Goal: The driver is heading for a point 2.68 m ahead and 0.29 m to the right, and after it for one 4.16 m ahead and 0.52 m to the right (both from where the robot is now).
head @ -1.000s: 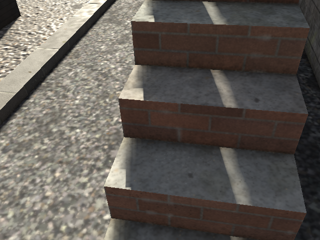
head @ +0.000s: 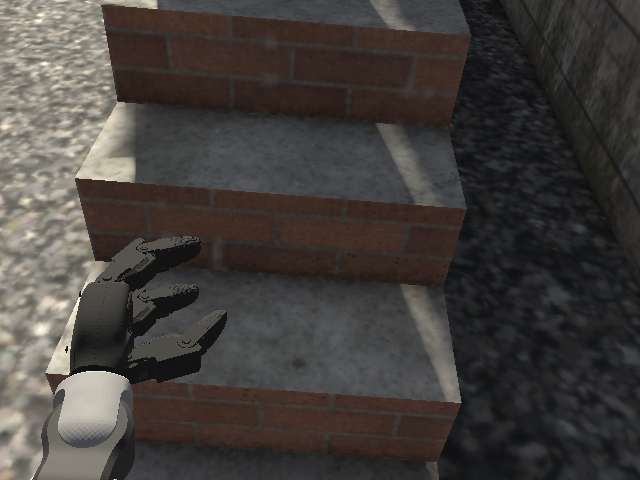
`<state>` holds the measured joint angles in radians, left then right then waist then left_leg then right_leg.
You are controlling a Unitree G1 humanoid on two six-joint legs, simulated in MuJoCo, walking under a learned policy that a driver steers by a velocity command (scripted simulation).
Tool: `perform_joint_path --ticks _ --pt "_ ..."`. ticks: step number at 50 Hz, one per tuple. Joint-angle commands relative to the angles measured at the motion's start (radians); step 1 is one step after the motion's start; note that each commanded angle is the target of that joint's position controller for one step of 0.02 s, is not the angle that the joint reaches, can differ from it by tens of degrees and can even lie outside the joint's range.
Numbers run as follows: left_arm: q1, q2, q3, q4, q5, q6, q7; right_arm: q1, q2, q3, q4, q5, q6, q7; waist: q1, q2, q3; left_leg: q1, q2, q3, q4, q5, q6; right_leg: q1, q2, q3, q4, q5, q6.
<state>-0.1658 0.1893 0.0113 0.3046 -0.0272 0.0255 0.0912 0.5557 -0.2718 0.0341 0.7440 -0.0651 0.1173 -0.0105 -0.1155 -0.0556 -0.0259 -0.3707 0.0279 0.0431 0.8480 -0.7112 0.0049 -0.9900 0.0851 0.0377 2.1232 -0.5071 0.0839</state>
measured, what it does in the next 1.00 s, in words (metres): goes down, backwards: right foot 0.38 m lower, then left foot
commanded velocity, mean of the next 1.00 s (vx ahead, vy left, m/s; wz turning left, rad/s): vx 0.12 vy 0.00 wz -0.21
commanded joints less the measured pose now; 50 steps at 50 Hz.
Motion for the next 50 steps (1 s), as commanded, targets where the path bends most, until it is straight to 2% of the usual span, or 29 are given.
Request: perform_joint_path --ticks 1,4,6,8,9,10,11,12,13,14,16,17,18,20,22,23,24,26,27,29,30,31,32,35,37,42,46,48,50 --pt "0.275 0.236 0.04 0.05 0.004 0.076 -0.023 -0.555 -0.16 -0.002 -0.441 0.066 -0.109 -0.049 0.193 0.065 0.058 -0.453 0.292 -0.433 -0.206 0.424 0.148 0.313 0.003 0.159 0.087 0.301 0.089" --pt "0.259 0.238 0.059 0.087 0.026 0.115 -0.023 -0.433 -0.166 -0.038 -0.392 0.037 -0.156 -0.119 0.128 0.13 -0.14 -0.33 0.247 -0.503 -0.035 0.267 0.124 0.567 -0.106 0.038 -0.647 0.388 0.025" --pt "0.33 0.296 0.052 0.142 0.033 0.105 -0.023 -0.585 -0.215 -0.057 -0.534 0.024 -0.226 -0.099 0.075 0.273 -0.205 -0.619 0.294 -0.57 -0.049 0.543 0.097 0.941 -0.142 0.111 -0.522 0.297 -0.056" --pt "0.234 0.151 0.0 0.184 0.034 0.112 -0.042 -0.353 -0.065 -0.059 -0.399 0.085 -0.156 -0.126 -0.04 0.221 0.061 -0.472 0.053 -0.25 0.126 0.18 0.018 0.619 -0.18 0.066 -1.515 0.305 -0.144" --pt "0.292 0.129 0.0 0.223 0.03 0.08 -0.081 -0.272 -0.048 -0.069 -0.352 0.095 -0.122 -0.15 -0.034 0.185 0.027 -0.437 0.029 -0.181 0.232 0.188 0.02 0.713 -0.173 -0.026 -1.595 0.583 -0.157" --pt "0.784 0.184 0.027 0.429 0.003 0.054 -0.088 -0.673 -0.001 -0.064 -0.555 0.059 -0.162 -0.13 0.176 0.282 -0.198 -0.575 0.186 -0.312 0.396 0.267 0.034 1.004 -0.241 0.059 -1.241 0.756 -0.185" --pt "0.708 0.101 -0.026 0.482 0.022 0.055 -0.089 -0.603 0.185 -0.001 -0.493 0.101 -0.128 -0.121 0.07 0.287 -0.081 -0.426 0.074 -0.146 0.378 0.333 -0.014 0.788 -0.249 0.086 -1.86 0.58 -0.202" --pt "1.161 0.031 -0.001 0.655 0.026 0.016 -0.1 -1.051 0.363 0.121 -0.603 0.063 -0.185 -0.089 0.466 0.01 -0.087 -0.033 0.185 0.044 0.394 0.295 -0.049 0.48 -0.122 -0.226 -1.841 0.609 -0.208" --pt "1.167 0.008 0.002 0.738 0.067 -0.01 -0.107 -1.177 0.395 0.123 -0.712 0.136 -0.189 -0.07 0.403 -0.202 0.041 -0.153 0.246 -0.048 0.493 0.488 0.005 0.547 -0.173 -0.192 -2.024 0.59 -0.203" --pt "0.95 -0.069 -0.037 0.756 0.073 -0.005 -0.098 -0.926 0.408 0.083 -0.649 0.15 -0.157 -0.055 0.127 -0.228 -0.025 -0.304 0.163 0.037 0.695 0.383 -0.014 0.704 -0.19 -0.155 -2.044 0.722 -0.181" --pt "0.626 0.073 -0.002 0.593 -0.003 -0.053 -0.05 -0.736 0.193 -0.033 -0.443 0.15 -0.091 -0.014 0.081 0.125 -0.178 -0.448 0.127 -0.006 1.211 0.219 -0.084 0.871 -0.415 0.223 -2.036 0.776 -0.132" --pt "0.468 0.216 0.012 0.587 0.018 -0.039 -0.071 -0.799 0.289 -0.014 -0.449 0.101 -0.061 -0.002 0.036 0.028 -0.218 -0.682 0.059 0.049 1.576 0.144 -0.118 0.887 -0.329 0.162 -1.78 1.085 -0.048" --pt "0.414 0.189 0.008 0.551 0.004 -0.039 -0.09 -0.763 0.277 -0.005 -0.433 0.106 -0.076 0.007 0.047 0.094 -0.079 -0.637 0.043 0.021 1.559 0.241 -0.094 0.64 -0.281 0.213 -1.744 1.078 0.022" --pt "0.979 0.106 0.049 0.706 -0.009 -0.027 -0.026 -1.167 0.271 0.01 -0.579 0.076 -0.131 -0.005 0.366 -0.021 0.118 -1.085 0.095 0.1 1.325 0.096 -0.177 1.044 -0.36 0.394 -1.779 1.495 -0.106" --pt "1.225 -0.005 0.025 0.829 0.035 0.008 0.009 -1.388 0.29 0.013 -0.69 0.055 -0.159 -0.026 0.449 -0.144 0.034 -1.132 0.099 0.022 1.021 0.021 -0.219 1.396 -0.363 0.411 -1.73 1.511 -0.184" --pt "0.953 0.139 0.082 0.713 -0.011 -0.004 0.032 -1.256 0.262 0.014 -0.713 0.126 -0.12 -0.039 0.325 -0.363 0.043 -0.945 0.207 -0.223 0.636 0.127 -0.212 1.266 -0.561 0.754 -1.874 1.092 -0.271" --pt "0.811 0.112 0.078 0.635 -0.037 0.026 0.049 -1.224 0.125 -0.022 -0.653 0.136 -0.103 -0.04 0.291 -0.248 0.055 -0.694 0.184 -0.234 0.348 0.284 -0.22 1.201 -0.534 0.626 -1.9 1.026 -0.293" --pt "0.86 0.062 0.078 0.651 -0.044 0.065 0.016 -1.103 0.087 -0.071 -0.543 0.106 -0.133 -0.026 0.313 -0.049 -0.081 0.058 -0.021 -0.039 -0.207 0.51 -0.171 1.054 -0.287 0.309 -1.78 1.504 -0.199" --pt "0.868 0.155 0.113 0.651 -0.04 0.054 0.01 -0.943 0.07 -0.108 -0.446 0.133 -0.122 -0.035 0.259 -0.174 -0.05 0.22 -0.065 -0.01 -0.547 0.666 -0.123 1.05 -0.281 0.332 -1.672 1.497 -0.191" --pt "0.833 0.149 0.135 0.604 -0.017 -0.008 -0.017 -0.621 -0.027 -0.145 -0.277 0.137 -0.08 -0.08 0.174 0.118 -0.019 0.782 0.125 -0.101 -0.654 1.259 -0.076 0.475 -0.149 0.263 -1.301 0.504 -0.156" --pt "0.871 0.044 0.107 0.58 0.065 -0.061 -0.067 -0.493 -0.077 -0.126 -0.247 0.132 -0.048 -0.095 0.204 0.323 -0.124 1.08 0.338 -0.148 -0.252 2.188 -0.038 0.022 0.028 0.134 -0.861 -0.297 -0.127" --pt "0.935 0.037 0.116 0.592 0.055 -0.114 -0.089 -0.434 -0.095 -0.131 -0.202 0.076 -0.033 -0.095 0.193 0.285 -0.364 1.007 0.534 -0.131 -0.121 2.395 0.05 -0.008 -0.005 0.226 -0.548 -0.331 -0.115" --pt "0.827 0.079 0.131 0.586 0.025 -0.111 -0.058 -0.44 -0.105 -0.154 -0.178 0.056 -0.048 -0.046 0.1 0.273 -0.472 0.762 0.592 -0.162 -0.282 1.955 0.168 0.096 -0.076 0.166 -0.375 -0.253 -0.069" --pt "0.642 -0.104 0.073 0.554 -0.012 0.008 -0.011 -0.671 0.085 -0.095 -0.073 0.1 -0.047 0.032 0.171 0.272 -0.041 0.269 0.288 0.088 -0.472 0.855 0.052 0.134 -0.085 -0.021 -0.252 -0.155 -0.039" --pt "0.581 -0.192 0.038 0.524 -0.018 0.035 0.01 -0.564 0.069 -0.085 0.043 0.083 -0.06 0.042 0.139 0.27 0.102 0.136 0.282 0.03 -0.567 0.567 0.051 0.073 -0.038 -0.067 0.012 -0.054 -0.084" --pt "0.368 -0.169 -0.024 0.319 0.02 0.028 -0.017 -0.311 0.159 -0.044 0.218 0.064 -0.116 -0.008 0.136 0.177 0.248 0.284 0.332 -0.056 -0.586 0.382 0.021 -0.452 -0.026 0.125 0.203 0.16 -0.178" --pt "0.225 -0.147 -0.07 0.157 0.041 -0.01 -0.068 -0.323 0.041 -0.049 0.173 0.026 -0.134 -0.039 0.193 0.079 0.194 0.087 0.257 0.026 -0.592 0.646 0.01 -0.361 -0.064 0.03 -0.034 0.338 -0.117" --pt "0.124 -0.157 -0.106 0.064 0.034 -0.009 -0.088 -0.277 -0.128 -0.077 0.147 0.053 -0.138 -0.078 0.206 0.102 0.139 0.121 0.314 -0.001 -0.754 0.832 0.058 -0.284 -0.145 -0.057 -0.232 0.09 -0.097" --pt "0.004 -0.137 -0.113 0.016 0.02 -0.007 -0.107 -0.147 -0.14 -0.082 0.166 0.058 -0.115 -0.094 0.14 0.049 0.084 0.251 0.304 0.065 -0.766 1.076 0.045 -0.119 -0.149 -0.164 -0.428 -0.112 -0.136"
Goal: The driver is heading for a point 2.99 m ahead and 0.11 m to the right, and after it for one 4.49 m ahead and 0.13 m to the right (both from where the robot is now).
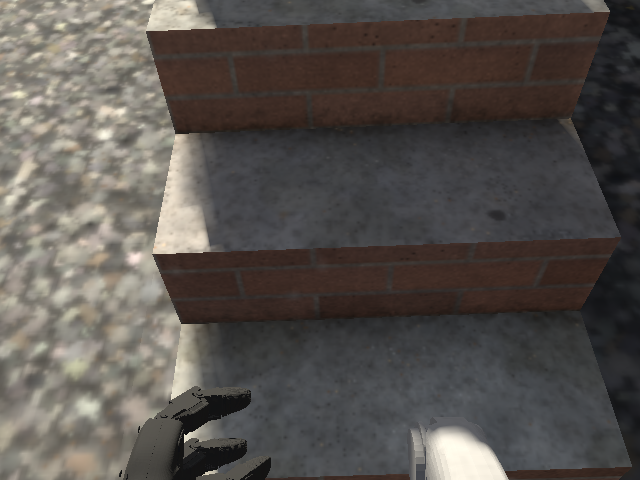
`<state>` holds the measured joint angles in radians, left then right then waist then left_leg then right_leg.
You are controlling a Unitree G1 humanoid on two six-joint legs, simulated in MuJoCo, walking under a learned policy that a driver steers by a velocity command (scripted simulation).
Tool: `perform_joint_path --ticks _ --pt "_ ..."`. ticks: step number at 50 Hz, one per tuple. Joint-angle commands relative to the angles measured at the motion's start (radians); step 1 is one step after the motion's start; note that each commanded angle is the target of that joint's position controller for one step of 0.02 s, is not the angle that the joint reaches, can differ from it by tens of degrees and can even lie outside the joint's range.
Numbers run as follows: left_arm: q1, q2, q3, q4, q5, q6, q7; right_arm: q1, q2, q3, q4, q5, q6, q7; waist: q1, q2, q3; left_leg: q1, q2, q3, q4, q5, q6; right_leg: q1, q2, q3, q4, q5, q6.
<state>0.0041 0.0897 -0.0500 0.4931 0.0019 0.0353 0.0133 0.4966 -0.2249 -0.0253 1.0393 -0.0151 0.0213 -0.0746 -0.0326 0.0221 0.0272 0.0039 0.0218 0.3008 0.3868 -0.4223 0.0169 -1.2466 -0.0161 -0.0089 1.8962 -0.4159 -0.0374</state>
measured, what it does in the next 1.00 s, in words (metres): climbs: right foot 0.19 m higher, then left foot 0.19 m higher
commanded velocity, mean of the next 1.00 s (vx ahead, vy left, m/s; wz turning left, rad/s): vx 0.48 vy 0.00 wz -0.03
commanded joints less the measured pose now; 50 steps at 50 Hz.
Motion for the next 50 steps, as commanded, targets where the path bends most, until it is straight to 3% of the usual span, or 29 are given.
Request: perform_joint_path --ticks 1,2,4,5,6,7,8,10,12,14,16,19,21,23,24,25,27,29,30,31,32,33,34,35,37,42,46,48,50 --pt "-0.241 -0.031 -0.051 -0.217 -0.025 -0.038 -0.046 -0.088 -0.201 -0.017 -0.131 0.022 -0.006 -0.037 0.081 -0.028 0.001 -0.142 0.265 -0.092 -0.237 1.337 -0.003 0.353 0.0 -0.206 -0.438 -0.347 -0.068" --pt "-0.227 0.035 -0.009 -0.207 -0.01 -0.052 -0.049 -0.042 -0.231 -0.018 -0.138 -0.006 -0.02 -0.037 0.067 0.086 -0.102 -0.081 0.296 -0.106 -0.096 2.258 0.031 0.492 0.13 -0.316 -0.38 -0.412 -0.098" --pt "0.129 0.167 0.056 -0.119 -0.008 -0.052 -0.053 -0.097 -0.331 -0.033 -0.2 0.006 -0.018 -0.029 0.232 0.194 -0.347 0.003 0.3 -0.135 0.35 2.508 0.067 0.812 0.163 -0.119 -0.729 -0.281 -0.199" --pt "0.254 0.259 0.097 -0.054 0.0 -0.043 -0.035 -0.117 -0.301 -0.03 -0.267 0.012 -0.048 -0.013 0.26 0.038 -0.402 -0.312 0.183 -0.148 0.612 2.167 0.073 1.107 0.095 0.221 -0.932 -0.337 -0.281" --pt "0.321 0.365 0.134 -0.006 -0.017 -0.034 -0.004 -0.201 -0.207 -0.017 -0.314 0.005 -0.09 0.032 0.225 -0.296 -0.393 -0.598 -0.06 -0.196 1.059 0.488 0.035 1.25 -0.117 0.747 -1.365 -0.259 -0.394" --pt "0.328 0.345 0.122 0.03 0.027 -0.049 0.019 -0.292 -0.166 -0.032 -0.318 0.015 -0.118 0.072 0.208 -0.246 -0.424 -0.723 -0.115 -0.441 1.48 0.28 0.044 1.197 -0.197 1.021 -1.519 -0.284 -0.398" --pt "0.359 0.268 0.099 0.096 0.019 -0.063 0.005 -0.344 -0.084 -0.023 -0.359 0.029 -0.117 0.084 0.173 -0.103 -0.237 -0.849 -0.1 -0.432 1.658 0.245 0.057 1.043 -0.202 0.937 -1.532 -0.331 -0.317" --pt "0.29 0.131 0.069 0.183 -0.027 -0.069 -0.027 -0.331 0.083 0.022 -0.405 -0.003 -0.112 0.082 0.014 0.023 0.032 -1.014 -0.057 -0.386 1.724 0.184 0.088 0.795 -0.095 0.641 -1.43 -0.257 -0.208" --pt "0.197 0.062 0.052 0.225 -0.016 -0.064 -0.055 -0.208 0.155 0.061 -0.419 0.0 -0.1 0.076 -0.083 -0.073 0.041 -1.096 -0.043 -0.378 1.942 0.123 0.096 0.751 -0.028 0.44 -1.414 -0.117 -0.148" --pt "0.194 0.073 0.054 0.259 -0.018 -0.071 -0.071 -0.207 0.151 0.079 -0.431 -0.011 -0.109 0.064 -0.104 -0.032 0.033 -1.148 -0.007 -0.337 1.795 0.2 0.09 0.727 0.005 0.297 -1.415 0.039 -0.116" --pt "0.276 0.096 0.058 0.305 0.006 -0.071 -0.059 -0.286 0.165 0.091 -0.446 -0.014 -0.112 0.06 -0.058 -0.072 0.013 -1.224 -0.019 -0.246 1.912 0.268 0.044 0.745 -0.014 0.315 -1.459 0.122 -0.152" --pt "0.417 0.095 0.044 0.406 0.02 -0.058 -0.055 -0.339 0.238 0.123 -0.453 0.03 -0.117 0.055 -0.01 -0.151 0.06 -1.58 -0.008 -0.291 2.14 0.209 0.04 0.917 -0.1 0.404 -1.502 0.003 -0.135" --pt "0.43 0.114 0.043 0.415 0.006 -0.046 -0.042 -0.495 0.236 0.141 -0.511 0.039 -0.129 0.056 0.034 -0.118 0.072 -1.594 -0.019 -0.296 1.875 0.283 0.036 0.907 -0.078 0.348 -1.541 0.022 -0.077" --pt "0.472 0.09 0.028 0.432 0.01 -0.048 -0.014 -0.673 0.212 0.142 -0.575 0.037 -0.138 0.063 0.089 -0.132 0.043 -1.549 -0.007 -0.22 1.705 0.312 0.004 0.912 -0.127 0.392 -1.67 0.066 -0.126" --pt "0.457 0.135 0.036 0.43 0.012 -0.047 0.007 -0.723 0.227 0.155 -0.611 0.023 -0.129 0.064 0.083 -0.162 -0.003 -1.471 0.03 -0.178 1.614 0.261 0.0 0.94 -0.167 0.389 -1.787 0.174 -0.161" --pt "0.488 0.115 0.029 0.472 0.015 -0.039 0.021 -0.661 0.233 0.149 -0.59 0.03 -0.119 0.078 0.061 -0.165 -0.062 -1.416 0.046 -0.177 1.633 0.249 0.012 1.06 -0.187 0.366 -1.794 0.259 -0.175" --pt "0.36 0.162 0.031 0.438 -0.012 -0.041 0.035 -0.589 0.15 0.121 -0.563 0.021 -0.118 0.108 -0.025 -0.142 -0.148 -0.985 0.025 -0.101 1.239 0.188 0.084 1.059 -0.148 0.112 -1.79 0.918 -0.124" --pt "0.429 0.265 0.046 0.457 -0.038 -0.053 0.049 -0.548 0.067 0.076 -0.52 0.006 -0.12 0.129 -0.076 -0.2 -0.317 -0.554 -0.096 -0.001 1.094 0.129 0.104 1.14 -0.192 0.065 -1.643 2.121 -0.157" --pt "0.407 0.382 0.068 0.468 0.004 -0.055 0.042 -0.378 -0.038 0.048 -0.492 0.03 -0.109 0.138 -0.174 -0.291 -0.343 -0.487 -0.082 -0.084 0.858 0.015 0.118 1.301 -0.251 0.098 -1.453 2.27 -0.204" --pt "0.394 0.387 0.071 0.453 0.026 -0.059 0.035 -0.275 -0.105 0.024 -0.438 0.024 -0.092 0.154 -0.192 -0.251 -0.369 -0.402 -0.113 -0.18 0.624 -0.002 0.138 1.38 -0.24 0.09 -1.283 2.304 -0.223" --pt "0.414 0.293 0.059 0.411 0.056 -0.077 0.035 -0.212 -0.156 0.009 -0.38 -0.02 -0.08 0.175 -0.132 -0.057 -0.361 -0.246 -0.094 -0.478 0.491 0.065 0.197 1.24 -0.176 0.127 -1.093 1.993 -0.211" --pt "0.307 0.162 0.043 0.336 0.059 -0.096 -0.005 -0.166 -0.194 -0.002 -0.351 -0.043 -0.063 0.161 -0.095 0.377 -0.36 -0.07 0.124 -1.004 0.08 0.11 0.365 0.884 0.088 0.109 -0.644 0.792 -0.122" --pt "0.21 0.135 0.035 0.312 0.062 -0.141 -0.063 -0.064 -0.061 0.023 -0.262 -0.074 -0.046 0.116 -0.104 0.346 -0.352 -0.065 0.197 -1.339 -0.15 0.093 0.384 0.704 0.219 0.225 -0.15 0.34 -0.083" --pt "0.142 0.103 0.034 0.238 0.029 -0.171 -0.114 -0.051 0.086 0.059 -0.176 -0.049 -0.054 0.116 -0.032 0.141 -0.176 -0.19 0.195 -1.232 -0.134 -0.094 0.324 0.507 0.178 0.262 0.065 0.293 -0.112" --pt "0.017 0.055 0.0 0.142 0.032 -0.194 -0.14 -0.148 0.127 0.072 -0.132 -0.004 -0.092 0.129 0.07 -0.075 0.064 -0.398 0.129 -0.913 -0.022 -0.043 0.266 0.332 0.114 0.21 0.194 0.236 -0.148" --pt "0.068 0.003 -0.059 0.103 0.01 -0.198 -0.138 -0.23 0.126 0.081 -0.106 -0.009 -0.091 0.142 0.174 -0.117 0.071 -0.492 0.037 -0.475 -0.027 0.388 0.174 0.094 0.044 0.081 0.296 0.215 -0.133" --pt "-0.197 -0.084 -0.109 -0.024 0.027 -0.196 -0.088 -0.045 0.061 0.075 -0.044 0.003 -0.081 0.113 0.064 0.007 0.011 -0.329 0.068 -0.616 -0.075 0.407 0.163 -0.202 -0.019 -0.118 0.41 0.164 -0.046" --pt "-0.365 -0.096 -0.131 -0.102 0.02 -0.208 -0.078 0.045 0.035 0.061 -0.04 0.013 -0.055 0.089 -0.018 0.02 -0.016 -0.322 0.063 -0.65 -0.137 0.442 0.143 -0.156 -0.034 -0.171 0.078 0.225 -0.017" --pt "-0.451 -0.083 -0.137 -0.188 0.048 -0.215 -0.041 -0.005 0.007 0.047 -0.031 0.036 -0.049 0.042 0.048 0.085 -0.193 -0.555 0.042 -0.521 -0.336 1.065 0.154 0.555 0.018 -0.291 -0.445 0.188 -0.031"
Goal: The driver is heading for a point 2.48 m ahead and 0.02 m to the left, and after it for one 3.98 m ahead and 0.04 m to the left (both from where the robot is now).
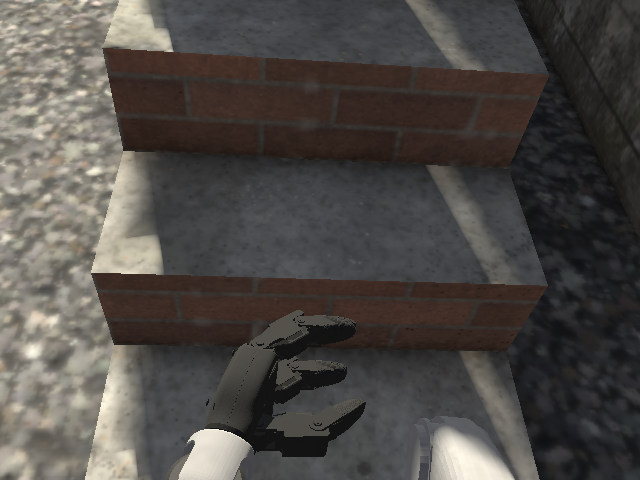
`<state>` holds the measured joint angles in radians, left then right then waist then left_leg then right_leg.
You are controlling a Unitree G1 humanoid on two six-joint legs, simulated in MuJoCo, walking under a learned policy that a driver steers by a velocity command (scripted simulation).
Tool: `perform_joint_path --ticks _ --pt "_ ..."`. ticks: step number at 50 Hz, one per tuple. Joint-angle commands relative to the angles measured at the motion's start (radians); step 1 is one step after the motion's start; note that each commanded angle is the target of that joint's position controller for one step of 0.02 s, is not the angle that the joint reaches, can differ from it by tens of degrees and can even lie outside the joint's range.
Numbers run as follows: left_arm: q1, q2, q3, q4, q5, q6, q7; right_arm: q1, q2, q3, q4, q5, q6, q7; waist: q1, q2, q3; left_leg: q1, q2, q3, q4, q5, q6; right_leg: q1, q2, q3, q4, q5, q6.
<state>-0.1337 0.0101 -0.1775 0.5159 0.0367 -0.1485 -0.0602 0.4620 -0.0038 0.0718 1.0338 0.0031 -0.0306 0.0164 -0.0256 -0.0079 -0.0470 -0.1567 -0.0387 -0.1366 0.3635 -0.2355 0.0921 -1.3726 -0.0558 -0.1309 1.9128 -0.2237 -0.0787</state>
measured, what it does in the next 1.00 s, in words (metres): climbs: right foot 0.19 m higher, then left foot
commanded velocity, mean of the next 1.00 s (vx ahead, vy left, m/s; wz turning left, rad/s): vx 0.50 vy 0.00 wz -0.01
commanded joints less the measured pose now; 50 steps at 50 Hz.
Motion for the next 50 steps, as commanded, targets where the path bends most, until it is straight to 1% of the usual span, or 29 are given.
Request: perform_joint_path --ticks 1,3,4,5,6,7,9,10,14,19,22,23,25,26,27,28,29,30,34,36,38,40,42,43,44,45,46,48,50 --pt "-0.244 0.071 0.042 -0.193 -0.003 -0.037 0.048 0.126 -0.242 -0.066 -0.016 0.007 -0.031 -0.051 0.044 0.226 -0.279 -0.33 0.111 -0.108 -0.222 1.428 0.1 0.99 0.153 -0.204 -0.551 0.018 0.016" --pt "0.219 0.284 0.156 -0.016 -0.032 -0.002 0.053 -0.099 -0.392 -0.11 -0.068 -0.033 -0.046 -0.051 0.259 0.396 -0.415 0.214 0.202 -0.122 0.079 1.881 0.128 0.984 0.116 0.053 -0.807 -0.19 -0.004" --pt "0.381 0.34 0.179 0.061 -0.02 0.01 0.039 -0.17 -0.369 -0.109 -0.107 -0.042 -0.056 -0.051 0.299 0.265 -0.439 0.179 0.189 -0.136 0.292 1.77 0.145 1.134 0.065 0.229 -0.929 -0.23 -0.042" --pt "0.488 0.415 0.205 0.126 0.03 0.028 0.022 -0.145 -0.229 -0.086 -0.146 -0.052 -0.067 -0.017 0.204 -0.25 -0.566 -0.141 0.054 -0.116 0.607 1.183 0.123 1.472 -0.125 0.618 -1.146 -0.045 -0.168" --pt "0.49 0.359 0.203 0.157 0.05 0.062 0.033 -0.277 -0.119 -0.07 -0.184 -0.055 -0.067 0.024 0.24 -0.418 -0.595 -0.502 -0.167 -0.127 1.325 0.135 0.016 1.487 -0.336 1.152 -1.559 -0.238 -0.341" --pt "0.391 0.228 0.168 0.183 0.019 0.076 0.053 -0.361 -0.166 -0.082 -0.287 -0.038 -0.08 0.08 0.159 -0.234 -0.402 -0.655 -0.092 -0.175 1.652 0.076 0.009 1.242 -0.36 1.089 -1.556 -0.473 -0.271" --pt "0.291 0.019 0.115 0.307 -0.006 0.078 0.077 -0.426 -0.133 -0.044 -0.397 -0.026 -0.048 0.104 0.003 -0.05 0.051 -0.877 -0.011 -0.087 1.75 -0.009 0.057 0.874 -0.283 0.659 -1.442 -0.503 -0.162" --pt "0.3 -0.044 0.098 0.366 0.0 0.061 0.069 -0.34 -0.116 -0.031 -0.381 -0.016 -0.04 0.111 -0.059 0.045 0.055 -0.831 0.023 -0.068 1.707 0.086 0.089 0.797 -0.231 0.467 -1.397 -0.418 -0.096" --pt "0.332 0.102 0.141 0.442 -0.003 0.048 0.003 -0.29 -0.058 0.011 -0.379 0.016 -0.042 0.065 -0.109 0.053 0.128 -0.815 0.04 -0.021 1.668 0.19 0.093 0.69 -0.22 0.195 -1.557 -0.172 -0.104" --pt "0.326 0.281 0.172 0.398 -0.047 0.038 0.045 -0.387 -0.138 0.013 -0.403 -0.01 -0.016 0.01 -0.073 -0.006 0.008 -0.517 0.098 0.16 1.094 0.029 -0.001 0.804 -0.179 0.04 -1.712 -0.027 -0.109" --pt "0.397 0.354 0.191 0.388 -0.07 0.068 0.064 -0.43 -0.169 0.003 -0.366 0.026 -0.025 0.012 -0.027 -0.12 0.007 -0.328 0.095 0.224 0.602 -0.125 -0.025 0.987 -0.163 0.072 -1.718 0.013 -0.155" --pt "0.414 0.335 0.182 0.378 -0.054 0.087 0.059 -0.376 -0.231 -0.024 -0.329 0.019 -0.044 0.024 -0.037 -0.006 -0.015 -0.301 0.053 0.252 0.432 -0.072 -0.018 1.153 -0.089 0.04 -1.581 0.201 -0.157" --pt "0.494 0.395 0.207 0.398 -0.05 0.124 0.052 -0.359 -0.204 -0.033 -0.31 0.001 -0.039 0.028 -0.015 -0.109 -0.034 -0.151 0.033 0.265 -0.048 0.103 -0.025 1.313 -0.083 0.096 -1.33 0.609 -0.141" --pt "0.441 0.378 0.203 0.368 -0.05 0.123 0.05 -0.278 -0.245 -0.042 -0.275 -0.012 -0.043 0.029 -0.038 -0.14 -0.024 -0.031 0.102 0.208 -0.243 0.272 -0.028 1.238 -0.043 0.103 -1.085 0.487 -0.128" --pt "0.401 0.286 0.186 0.319 -0.006 0.094 0.025 -0.144 -0.317 -0.058 -0.204 -0.008 -0.033 0.021 -0.037 0.04 -0.071 0.375 0.265 0.065 -0.018 0.949 -0.033 0.754 0.032 0.084 -0.748 -0.018 -0.081" --pt "0.451 0.16 0.163 0.331 -0.013 0.036 0.0 0.11 -0.445 -0.092 -0.134 -0.035 -0.003 0.0 -0.076 0.319 -0.281 0.76 0.508 -0.192 0.191 1.463 0.131 0.334 0.184 0.159 -0.333 -0.267 -0.022" --pt "0.435 0.196 0.17 0.342 -0.068 0.014 -0.02 0.189 -0.396 -0.09 -0.144 -0.094 0.002 -0.013 -0.141 0.269 -0.406 0.741 0.629 -0.347 0.085 1.044 0.288 0.185 0.156 0.288 0.164 -0.335 -0.001" --pt "0.254 0.173 0.16 0.27 -0.13 0.018 -0.035 0.059 -0.302 -0.065 -0.131 -0.111 0.006 -0.014 -0.108 0.251 -0.212 0.629 0.584 -0.263 0.024 0.747 0.25 -0.045 0.105 0.277 0.445 -0.403 0.003" --pt "0.041 0.071 0.089 0.029 -0.099 0.074 -0.046 -0.094 -0.097 -0.008 -0.07 -0.065 -0.031 -0.043 0.02 0.096 0.07 0.351 0.494 -0.013 -0.142 0.286 0.064 -0.244 0.025 0.353 0.616 -0.469 -0.02" --pt "0.065 0.101 0.069 -0.046 -0.096 0.082 -0.054 -0.26 -0.178 -0.01 -0.105 -0.056 -0.023 -0.033 0.115 0.109 0.113 0.043 0.396 0.2 -0.253 0.274 0.023 -0.083 0.022 0.249 0.415 -0.315 -0.015" --pt "0.178 0.193 0.076 -0.045 -0.038 0.101 -0.036 -0.509 -0.302 -0.032 -0.141 -0.041 -0.015 -0.021 0.263 0.086 0.006 -0.432 0.247 0.476 -0.409 0.731 -0.011 0.702 0.031 0.034 -0.087 -0.065 -0.028" --pt "0.39 0.313 0.139 0.082 0.002 0.121 0.0 -0.389 -0.499 -0.074 -0.104 0.001 -0.053 -0.018 0.339 0.152 -0.275 -0.275 0.286 0.47 -0.207 1.951 0.029 1.221 0.173 -0.066 -0.129 -0.021 -0.019" --pt "0.533 0.361 0.176 0.119 -0.002 0.159 0.02 -0.419 -0.676 -0.125 -0.144 0.012 -0.032 -0.013 0.386 0.244 -0.297 0.175 0.33 0.38 0.121 1.844 0.024 1.126 0.152 0.041 -0.738 -0.175 0.001" --pt "0.428 0.37 0.198 0.148 -0.014 0.178 0.017 -0.398 -0.596 -0.116 -0.177 -0.009 -0.018 -0.028 0.287 0.175 -0.164 0.145 0.292 0.31 0.311 1.43 0.02 1.085 0.182 0.19 -1.043 -0.107 -0.013" --pt "0.272 0.49 0.226 0.157 -0.029 0.188 0.038 -0.169 -0.345 -0.077 -0.224 -0.035 -0.013 -0.017 0.002 -0.378 -0.204 -0.198 -0.011 0.312 0.85 0.389 -0.084 1.15 -0.008 0.781 -1.293 -0.305 -0.217" --pt "0.295 0.407 0.199 0.191 -0.02 0.201 0.045 -0.214 -0.316 -0.069 -0.204 -0.052 -0.057 0.037 0.004 -0.264 -0.27 -0.339 -0.086 0.058 1.4 0.071 -0.064 1.156 -0.002 0.87 -1.449 -0.09 -0.233" --pt "0.329 0.281 0.153 0.242 -0.022 0.2 0.019 -0.257 -0.236 -0.059 -0.257 -0.069 -0.075 0.063 -0.032 -0.15 -0.2 -0.469 -0.073 -0.008 1.61 0.035 -0.013 1.12 0.076 0.61 -1.314 0.309 -0.158" --pt "0.459 0.167 0.133 0.357 -0.036 0.17 -0.019 -0.386 -0.16 -0.035 -0.361 -0.053 -0.101 0.087 -0.029 -0.042 -0.043 -0.743 -0.061 0.021 1.755 0.033 0.047 0.964 0.013 0.779 -1.441 -0.322 -0.157" --pt "0.354 0.125 0.122 0.363 -0.029 0.137 -0.022 -0.358 -0.137 -0.009 -0.387 -0.056 -0.1 0.101 -0.098 -0.056 0.052 -0.786 -0.018 0.008 1.821 0.017 0.057 0.867 0.048 0.683 -1.476 -0.324 -0.092"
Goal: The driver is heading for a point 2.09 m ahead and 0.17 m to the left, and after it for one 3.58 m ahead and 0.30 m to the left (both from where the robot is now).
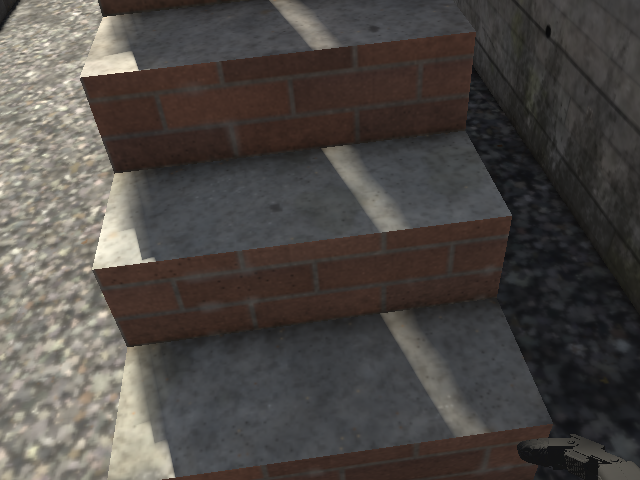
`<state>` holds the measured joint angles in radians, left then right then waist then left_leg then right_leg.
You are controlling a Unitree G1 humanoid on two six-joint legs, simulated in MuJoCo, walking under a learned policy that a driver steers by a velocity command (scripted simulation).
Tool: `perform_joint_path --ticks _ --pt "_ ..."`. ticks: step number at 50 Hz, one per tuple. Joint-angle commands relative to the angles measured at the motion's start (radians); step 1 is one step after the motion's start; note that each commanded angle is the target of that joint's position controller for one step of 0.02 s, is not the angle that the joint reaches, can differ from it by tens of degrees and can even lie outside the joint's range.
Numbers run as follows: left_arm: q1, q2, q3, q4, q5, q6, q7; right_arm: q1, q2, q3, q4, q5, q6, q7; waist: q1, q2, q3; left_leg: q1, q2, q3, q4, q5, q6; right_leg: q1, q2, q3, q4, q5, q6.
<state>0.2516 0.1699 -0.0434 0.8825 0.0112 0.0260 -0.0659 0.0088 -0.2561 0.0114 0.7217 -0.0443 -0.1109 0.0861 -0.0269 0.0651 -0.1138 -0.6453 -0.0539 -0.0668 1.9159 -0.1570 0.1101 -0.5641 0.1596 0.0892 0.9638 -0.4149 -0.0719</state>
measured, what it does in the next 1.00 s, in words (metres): climbs: left foot 0.19 m higher, then right foot 0.19 m higher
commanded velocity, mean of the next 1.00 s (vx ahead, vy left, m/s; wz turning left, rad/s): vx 0.50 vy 0.00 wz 0.12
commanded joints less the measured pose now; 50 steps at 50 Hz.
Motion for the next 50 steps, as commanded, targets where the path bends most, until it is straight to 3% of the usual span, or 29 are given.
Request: perform_joint_path --ticks 1,4,10,12,15,16,18,19,20,21,22,23,24,25,26,27,28,31,34,36,41,42,44,45,46,47,48,49,50 --pt "-0.037 -0.004 -0.004 -0.008 -0.008 -0.04 -0.009 0.127 0.116 0.068 -0.08 -0.006 -0.036 0.025 -0.107 -0.11 0.119 -0.364 -0.004 -0.035 0.233 -0.062 0.034 0.115 -0.182 0.426 -0.549 -0.044 -0.103" --pt "0.028 0.002 -0.004 -0.015 0.022 -0.05 0.015 0.039 0.115 0.079 -0.101 0.008 -0.049 0.0 -0.047 -0.013 0.097 -0.548 -0.009 0.053 0.266 -0.085 -0.004 0.19 -0.21 0.448 -0.571 -0.05 -0.095" --pt "0.099 0.03 -0.015 0.011 0.036 -0.026 0.027 0.013 0.206 0.121 -0.12 0.031 -0.05 -0.042 0.01 -0.141 0.12 -0.955 0.019 0.079 0.515 0.033 -0.064 0.271 -0.258 0.48 -0.578 -0.048 -0.044" --pt "0.133 0.024 -0.017 0.031 0.045 -0.014 0.034 -0.117 0.238 0.141 -0.164 0.041 -0.054 -0.061 0.058 -0.198 0.137 -1.023 0.024 0.137 0.426 0.04 -0.09 0.262 -0.262 0.472 -0.641 -0.042 -0.05" --pt "0.129 0.04 -0.019 0.027 0.052 -0.003 0.074 -0.258 0.215 0.156 -0.226 0.055 -0.068 -0.082 0.101 -0.252 0.138 -0.855 0.055 0.243 0.125 0.032 -0.091 0.19 -0.301 0.404 -0.823 0.1 -0.073" --pt "0.148 0.037 -0.019 0.072 0.06 0.002 0.087 -0.154 0.233 0.152 -0.182 0.053 -0.057 -0.077 0.069 -0.253 0.057 -0.755 0.077 0.241 0.146 0.07 -0.081 0.253 -0.326 0.36 -0.809 0.191 -0.09" --pt "0.011 0.07 -0.018 0.039 0.01 -0.013 0.083 -0.008 0.124 0.112 -0.113 0.044 -0.047 -0.062 -0.016 -0.231 -0.039 -0.24 0.055 0.31 -0.267 0.026 -0.015 0.168 -0.264 0.121 -0.829 0.73 -0.066" --pt "0.066 0.126 0.003 0.073 -0.025 -0.012 0.083 0.003 0.111 0.094 -0.094 0.015 -0.042 -0.056 -0.034 -0.269 -0.136 0.067 0.005 0.351 -0.369 -0.04 -0.01 0.181 -0.298 0.094 -0.827 1.265 -0.101" --pt "0.123 0.162 0.006 0.111 -0.028 -0.019 0.1 0.044 0.046 0.055 -0.063 0.018 -0.021 -0.048 -0.075 -0.292 -0.195 0.14 -0.038 0.362 -0.429 -0.08 -0.023 0.346 -0.307 0.052 -0.756 1.774 -0.102" --pt "0.127 0.255 0.021 0.121 -0.019 -0.03 0.107 0.167 -0.008 0.036 -0.031 0.038 -0.005 -0.034 -0.13 -0.365 -0.18 0.138 -0.025 0.297 -0.667 -0.276 -0.026 0.539 -0.38 0.058 -0.61 1.963 -0.145" --pt "0.139 0.253 0.018 0.135 0.007 -0.042 0.105 0.272 -0.046 0.018 0.006 0.042 0.019 -0.023 -0.143 -0.356 -0.17 0.196 -0.023 0.207 -0.843 -0.325 -0.01 0.642 -0.401 0.047 -0.466 2.053 -0.169" --pt "0.174 0.187 0.009 0.131 0.034 -0.062 0.101 0.366 -0.09 0.002 0.056 0.004 0.028 -0.002 -0.125 -0.209 -0.184 0.32 0.007 -0.027 -0.953 -0.262 0.055 0.601 -0.369 0.085 -0.302 1.948 -0.174" --pt "0.149 0.103 0.0 0.091 0.03 -0.068 0.071 0.424 -0.115 -0.007 0.114 -0.021 0.048 0.005 -0.092 0.103 -0.209 0.474 0.152 -0.402 -1.291 -0.338 0.17 0.38 -0.254 0.047 -0.082 1.361 -0.132" --pt "-0.058 0.054 0.001 0.022 0.026 -0.07 0.033 0.509 -0.062 -0.005 0.187 -0.063 0.082 -0.016 -0.143 0.32 -0.108 0.45 0.253 -0.883 -1.709 -0.565 0.296 0.088 -0.016 0.039 0.422 0.395 -0.046" --pt "-0.152 0.075 0.019 -0.041 0.009 -0.106 -0.03 0.462 0.106 0.041 0.237 -0.071 0.087 -0.042 -0.061 0.115 0.044 0.278 0.308 -1.001 -1.742 -0.692 0.274 -0.089 -0.017 0.129 0.914 0.318 -0.03" --pt "-0.263 0.034 -0.003 -0.147 -0.004 -0.138 -0.075 0.382 0.177 0.076 0.244 -0.063 0.072 -0.041 0.012 0.022 0.165 0.158 0.298 -0.91 -1.692 -0.682 0.249 -0.238 -0.032 0.171 1.103 0.268 -0.051" --pt "-0.266 0.016 -0.017 -0.188 0.005 -0.157 -0.096 0.312 0.179 0.079 0.254 -0.027 0.06 -0.039 0.084 -0.056 0.233 0.111 0.261 -0.705 -1.61 -0.603 0.204 -0.337 -0.062 0.131 1.164 0.254 -0.072" --pt "-0.078 -0.024 -0.045 -0.149 0.017 -0.178 -0.087 0.199 0.182 0.079 0.256 0.013 0.061 -0.022 0.188 -0.184 0.198 0.08 0.154 -0.286 -1.524 -0.259 0.104 -0.366 -0.106 0.099 1.142 0.312 -0.094" --pt "-0.17 -0.015 -0.057 -0.185 0.019 -0.167 -0.032 0.265 0.127 0.064 0.26 0.012 0.054 -0.012 0.138 -0.158 0.181 0.121 0.12 -0.12 -1.553 -0.033 0.127 -0.458 -0.151 -0.087 1.063 0.252 -0.05" --pt "-0.221 -0.071 -0.074 -0.202 0.019 -0.172 0.003 0.389 0.122 0.059 0.287 0.01 0.059 -0.021 0.078 -0.074 0.124 0.244 0.141 -0.189 -1.556 0.057 0.134 -0.612 -0.165 -0.141 1.203 0.321 -0.021" --pt "-0.401 -0.143 -0.097 -0.258 -0.029 -0.192 -0.01 0.556 0.16 0.052 0.312 0.002 0.094 -0.06 -0.031 0.023 0.092 0.624 0.214 -0.374 -1.542 0.028 0.088 -1.066 -0.221 -0.15 1.22 0.283 0.043" --pt "-0.551 -0.186 -0.117 -0.328 -0.027 -0.196 -0.005 0.587 0.15 0.045 0.313 0.015 0.107 -0.07 -0.068 0.044 0.104 0.572 0.199 -0.383 -1.586 0.021 0.079 -1.07 -0.209 -0.186 1.145 0.22 0.059" --pt "-0.625 -0.173 -0.123 -0.38 -0.032 -0.203 0.004 0.57 0.156 0.043 0.293 0.013 0.11 -0.092 -0.068 0.079 0.094 0.536 0.203 -0.38 -1.649 0.048 0.097 -0.985 -0.21 -0.191 0.966 0.214 0.078" --pt "-0.727 -0.184 -0.144 -0.435 -0.003 -0.199 0.007 0.54 0.126 0.025 0.273 0.042 0.109 -0.115 -0.074 0.088 0.082 0.38 0.217 -0.333 -1.813 0.133 0.125 -0.725 -0.217 -0.251 0.711 0.103 0.08" --pt "-0.671 -0.198 -0.14 -0.421 0.01 -0.184 0.009 0.525 0.136 0.025 0.277 0.033 0.12 -0.128 -0.023 0.089 0.012 0.342 0.217 -0.288 -1.836 0.29 0.146 -0.474 -0.2 -0.275 0.605 0.086 0.073" --pt "-0.576 -0.1 -0.084 -0.407 0.001 -0.19 0.013 0.458 0.086 0.015 0.269 0.038 0.093 -0.127 0.061 0.134 -0.071 0.297 0.161 -0.202 -1.808 0.873 0.118 -0.096 -0.101 -0.383 0.395 0.086 0.033" --pt "-0.405 -0.021 -0.035 -0.354 -0.005 -0.185 0.032 0.457 0.026 -0.001 0.271 0.017 0.061 -0.128 0.133 0.275 -0.22 0.413 0.199 -0.208 -1.697 1.446 0.125 0.149 -0.085 -0.302 0.347 0.133 0.006" --pt "-0.194 0.109 0.022 -0.3 -0.018 -0.174 0.033 0.399 -0.07 -0.025 0.262 0.03 0.054 -0.119 0.234 0.357 -0.297 0.665 0.187 -0.163 -1.508 1.701 0.104 0.191 -0.105 -0.186 0.161 0.065 -0.016" --pt "-0.053 0.172 0.048 -0.242 -0.006 -0.166 0.025 0.338 -0.084 -0.033 0.24 0.024 0.043 -0.121 0.286 0.297 -0.314 0.639 0.185 -0.189 -1.324 1.656 0.104 0.318 -0.15 -0.021 0.06 0.03 -0.052"
Next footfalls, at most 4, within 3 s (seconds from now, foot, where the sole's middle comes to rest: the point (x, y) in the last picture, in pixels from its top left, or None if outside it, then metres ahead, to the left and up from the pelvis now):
0.44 left None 0.30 0.07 -0.53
0.98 right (395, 370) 0.59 -0.08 -0.34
1.42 left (211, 400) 0.56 0.21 -0.34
1.76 right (363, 182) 0.84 -0.05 -0.15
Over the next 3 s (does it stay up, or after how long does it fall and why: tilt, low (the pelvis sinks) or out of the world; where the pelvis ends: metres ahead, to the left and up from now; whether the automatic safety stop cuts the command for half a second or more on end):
stays up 1.23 0.09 0.96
